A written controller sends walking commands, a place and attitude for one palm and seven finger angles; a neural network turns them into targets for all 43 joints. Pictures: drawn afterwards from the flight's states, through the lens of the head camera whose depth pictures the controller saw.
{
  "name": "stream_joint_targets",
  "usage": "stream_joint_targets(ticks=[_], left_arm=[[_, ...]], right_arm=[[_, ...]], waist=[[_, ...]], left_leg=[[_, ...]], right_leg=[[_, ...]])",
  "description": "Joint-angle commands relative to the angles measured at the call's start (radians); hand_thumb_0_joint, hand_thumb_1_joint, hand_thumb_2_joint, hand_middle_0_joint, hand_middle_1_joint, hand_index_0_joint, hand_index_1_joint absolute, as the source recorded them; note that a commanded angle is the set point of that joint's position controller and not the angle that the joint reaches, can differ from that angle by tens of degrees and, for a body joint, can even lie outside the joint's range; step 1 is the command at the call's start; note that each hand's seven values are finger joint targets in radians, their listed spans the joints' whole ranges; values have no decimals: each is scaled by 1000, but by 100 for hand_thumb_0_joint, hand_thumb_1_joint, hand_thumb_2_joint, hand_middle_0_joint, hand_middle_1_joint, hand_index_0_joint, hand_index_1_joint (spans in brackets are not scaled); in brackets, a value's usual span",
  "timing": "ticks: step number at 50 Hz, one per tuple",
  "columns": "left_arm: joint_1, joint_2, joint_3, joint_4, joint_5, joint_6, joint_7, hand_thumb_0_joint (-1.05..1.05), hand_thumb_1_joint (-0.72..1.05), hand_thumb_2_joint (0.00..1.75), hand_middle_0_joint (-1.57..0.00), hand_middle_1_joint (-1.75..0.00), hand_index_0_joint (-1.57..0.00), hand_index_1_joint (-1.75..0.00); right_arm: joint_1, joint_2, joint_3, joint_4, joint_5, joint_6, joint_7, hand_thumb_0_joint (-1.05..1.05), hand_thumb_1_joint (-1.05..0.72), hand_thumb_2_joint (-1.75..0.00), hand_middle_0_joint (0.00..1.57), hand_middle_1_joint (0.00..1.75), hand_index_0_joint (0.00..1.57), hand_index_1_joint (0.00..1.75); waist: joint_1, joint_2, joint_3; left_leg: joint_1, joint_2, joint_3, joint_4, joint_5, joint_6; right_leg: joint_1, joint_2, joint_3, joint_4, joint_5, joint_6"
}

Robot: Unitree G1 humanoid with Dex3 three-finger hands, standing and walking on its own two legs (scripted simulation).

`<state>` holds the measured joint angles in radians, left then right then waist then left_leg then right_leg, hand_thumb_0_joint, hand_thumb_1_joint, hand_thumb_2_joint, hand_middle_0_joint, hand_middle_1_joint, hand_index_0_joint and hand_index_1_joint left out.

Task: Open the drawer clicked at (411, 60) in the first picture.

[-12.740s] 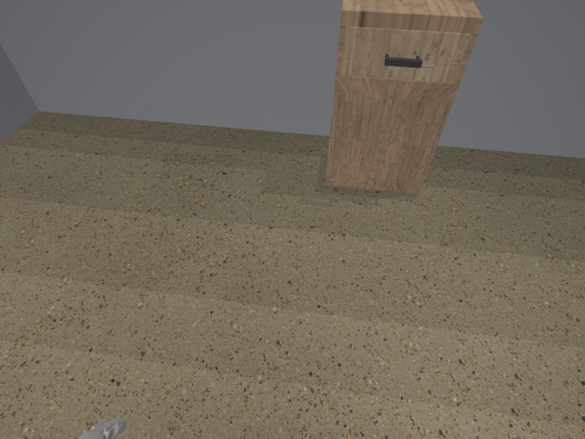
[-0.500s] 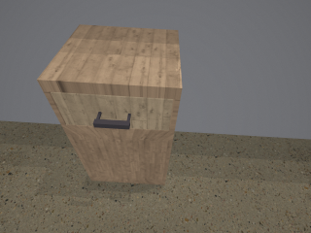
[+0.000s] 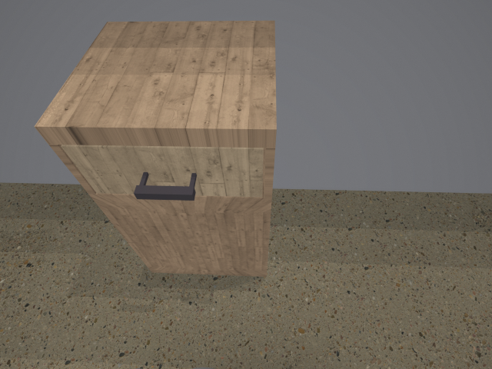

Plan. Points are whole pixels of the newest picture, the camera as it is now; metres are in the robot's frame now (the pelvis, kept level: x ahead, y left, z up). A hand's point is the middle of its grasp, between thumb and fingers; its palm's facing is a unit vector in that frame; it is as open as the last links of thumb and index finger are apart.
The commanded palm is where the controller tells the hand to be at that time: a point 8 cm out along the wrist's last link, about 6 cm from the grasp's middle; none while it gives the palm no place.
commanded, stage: come to a stop and stand still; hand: left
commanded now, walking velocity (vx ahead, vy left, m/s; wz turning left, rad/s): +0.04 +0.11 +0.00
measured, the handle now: (167, 185) +0.49 +0.22 -0.08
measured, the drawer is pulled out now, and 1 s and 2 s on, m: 0.00 0.00 0.00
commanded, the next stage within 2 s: look again from close up in 0.62 s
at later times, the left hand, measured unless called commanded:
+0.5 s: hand out of the picture -0.04 +0.23 -0.17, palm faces +0.03 -0.99 -0.16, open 7.3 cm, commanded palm none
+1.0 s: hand out of the picture -0.03 +0.23 -0.17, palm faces +0.00 -0.98 -0.21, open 7.4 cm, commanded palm none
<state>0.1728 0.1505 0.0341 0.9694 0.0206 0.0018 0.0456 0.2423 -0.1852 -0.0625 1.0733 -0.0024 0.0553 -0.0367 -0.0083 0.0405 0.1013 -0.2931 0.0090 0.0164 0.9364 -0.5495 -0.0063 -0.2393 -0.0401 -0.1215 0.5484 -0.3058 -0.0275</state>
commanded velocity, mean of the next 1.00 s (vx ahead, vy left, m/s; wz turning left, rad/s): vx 0.01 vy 0.00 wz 0.00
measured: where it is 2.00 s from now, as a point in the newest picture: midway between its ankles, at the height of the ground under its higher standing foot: outside the picture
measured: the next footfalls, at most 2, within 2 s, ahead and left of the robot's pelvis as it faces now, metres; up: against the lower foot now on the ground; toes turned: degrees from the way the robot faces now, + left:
left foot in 0.20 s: +0.04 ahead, +0.14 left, +0.00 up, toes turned -6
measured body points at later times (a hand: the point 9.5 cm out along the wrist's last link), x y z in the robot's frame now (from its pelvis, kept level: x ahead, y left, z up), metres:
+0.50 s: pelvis -0.02 +0.06 +0.01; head -0.01 +0.08 +0.46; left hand -0.04 +0.28 -0.16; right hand +0.02 -0.17 -0.14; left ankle +0.00 +0.14 -0.73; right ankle -0.03 -0.09 -0.73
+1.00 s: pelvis -0.01 +0.06 +0.00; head -0.01 +0.05 +0.45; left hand -0.03 +0.28 -0.15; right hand -0.02 -0.16 -0.16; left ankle +0.00 +0.14 -0.73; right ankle -0.03 -0.09 -0.73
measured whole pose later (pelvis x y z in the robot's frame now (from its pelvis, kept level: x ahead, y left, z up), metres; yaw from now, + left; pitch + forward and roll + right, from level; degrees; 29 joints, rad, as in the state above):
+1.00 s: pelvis -0.01 +0.06 +0.00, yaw +0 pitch -1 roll +0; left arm 0.33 0.15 -0.03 1.10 0.01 -0.02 0.03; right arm 0.32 -0.17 0.01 1.05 -0.01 -0.01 -0.01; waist -0.01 0.03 0.01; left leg -0.24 -0.03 0.09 0.50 -0.26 0.07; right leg -0.20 -0.08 -0.04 0.51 -0.30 0.05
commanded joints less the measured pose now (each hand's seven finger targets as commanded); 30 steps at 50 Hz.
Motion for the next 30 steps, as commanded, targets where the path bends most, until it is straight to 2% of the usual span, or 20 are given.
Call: stream_joint_targets(ticks=[1,3,5,7,8,9,10,11,12,13,14,15,17,19,21,22,23,25,27,30], left_arm=[[106,182,41,-28,7,-4,11,0,90,90,-20,-30,-20,-30],[98,189,45,-32,8,-4,8,0,90,90,-20,-30,-20,-30],[84,190,49,-39,8,0,5,0,90,90,-20,-30,-20,-30],[60,184,45,-39,2,5,0,0,90,90,-20,-30,-20,-30],[53,166,42,-42,1,10,-3,0,90,90,-20,-30,-20,-30],[75,122,35,-49,-2,19,-6,0,90,90,-20,-30,-20,-30],[84,80,24,-47,-6,24,-8,0,90,90,-20,-30,-20,-30],[96,72,20,-35,-2,23,-9,0,90,90,-20,-30,-20,-30],[100,67,16,-15,6,27,-11,0,90,90,-20,-30,-20,-30],[120,71,13,-3,9,27,-15,0,90,90,-20,-30,-20,-30],[137,72,8,14,10,24,-17,0,90,90,-20,-30,-20,-30],[157,66,3,30,7,20,-19,0,90,90,-20,-30,-20,-30],[192,70,-7,57,4,7,-17,0,90,90,-20,-30,-20,-30],[205,84,-12,78,2,-6,-13,0,90,90,-20,-30,-20,-30],[203,95,-14,91,1,-8,-9,0,90,90,-20,-30,-20,-30],[198,88,-16,101,1,-8,-8,0,90,90,-20,-30,-20,-30],[194,87,-17,102,1,-8,-7,0,90,90,-20,-30,-20,-30],[210,74,-21,113,1,-7,-6,0,90,90,-20,-30,-20,-30],[223,67,-24,126,2,-4,-4,0,90,90,-20,-30,-20,-30],[251,61,-26,138,5,-3,-2,0,90,90,-20,-30,-20,-30]], right_arm=[[22,-20,9,-53,-6,-17,13,0,-90,-90,20,30,20,30],[29,-20,10,-56,-5,-20,19,0,-90,-90,20,30,20,30],[41,-26,9,-59,-8,-23,21,0,-90,-90,20,30,20,30],[86,-33,13,-47,-10,-31,20,0,-90,-90,20,30,20,30],[120,-44,11,-40,-10,-38,21,0,-90,-90,20,30,20,30],[123,-100,6,-49,-18,-48,20,0,-90,-90,20,30,20,30],[83,-156,4,-67,-25,-47,18,0,-90,-90,20,30,20,30],[12,-157,9,-83,-27,-42,19,0,-90,-90,20,30,20,30],[-37,-137,15,-90,-26,-46,19,0,-90,-90,20,30,20,30],[-43,-128,21,-94,-22,-52,16,0,-90,-90,20,30,20,30],[-42,-116,28,-89,-21,-55,13,0,-90,-90,20,30,20,30],[-41,-112,31,-80,-19,-57,10,0,-90,-90,20,30,20,30],[-22,-102,35,-66,-13,-61,8,0,-90,-90,20,30,20,30],[15,-89,38,-50,-6,-68,9,0,-90,-90,20,30,20,30],[38,-88,38,-34,-4,-71,11,0,-90,-90,20,30,20,30],[31,-92,37,-25,-5,-67,11,0,-90,-90,20,30,20,30],[42,-94,36,-19,-4,-68,12,0,-90,-90,20,30,20,30],[48,-92,40,-7,-4,-69,11,0,-90,-90,20,30,20,30],[47,-93,41,2,-6,-65,11,0,-90,-90,20,30,20,30],[57,-86,42,11,-6,-64,11,0,-90,-90,20,30,20,30]], waist=[[29,-168,-116],[24,-172,-128],[14,-181,-120],[-14,-167,-123],[-30,-136,-118],[-19,29,-115],[-2,168,-63],[22,139,-21],[32,142,18],[41,171,19],[43,135,3],[45,124,-16],[46,51,-61],[25,-15,-98],[11,-23,-108],[10,-73,-93],[6,-85,-94],[6,-77,-72],[8,-47,-25],[13,-20,-3]], left_leg=[[-86,24,7,-63,64,-21],[-53,24,24,-142,108,-22],[-10,21,45,-230,173,-23],[116,17,60,-398,312,-18],[184,40,33,-477,382,-10],[176,149,-110,-548,436,32],[37,262,-240,-670,360,94],[-115,279,-257,-737,190,133],[-175,246,-235,-783,83,123],[-160,225,-222,-797,101,114],[-110,211,-201,-774,167,110],[-63,198,-170,-750,213,106],[33,160,-126,-677,326,89],[102,125,-85,-620,460,64],[124,116,-81,-626,481,49],[130,115,-75,-620,457,46],[131,118,-75,-629,455,45],[123,118,-81,-659,398,43],[91,118,-93,-698,290,40],[63,119,-101,-729,233,40]], right_leg=[[151,-274,206,-159,775,-167],[134,-264,203,-169,672,-162],[86,-245,184,-173,541,-140],[5,-205,162,-151,356,-94],[-52,-172,137,-113,230,-58],[-105,-88,92,-40,53,-9],[-71,-19,33,18,-96,35],[20,-17,53,53,-121,34],[52,-24,55,78,-89,31],[51,-32,66,88,-69,28],[44,-36,76,70,-40,28],[46,-41,80,34,-18,29],[61,-46,88,-106,74,34],[83,-70,123,-180,196,28],[89,-83,123,-185,196,29],[75,-75,124,-193,185,34],[77,-74,120,-193,180,36],[69,-78,115,-202,155,40],[53,-74,114,-206,119,41],[60,-74,108,-203,121,42]])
